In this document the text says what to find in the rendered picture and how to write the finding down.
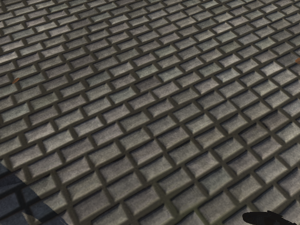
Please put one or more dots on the robot right hand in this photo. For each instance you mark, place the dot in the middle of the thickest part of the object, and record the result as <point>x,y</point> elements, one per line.
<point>265,218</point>

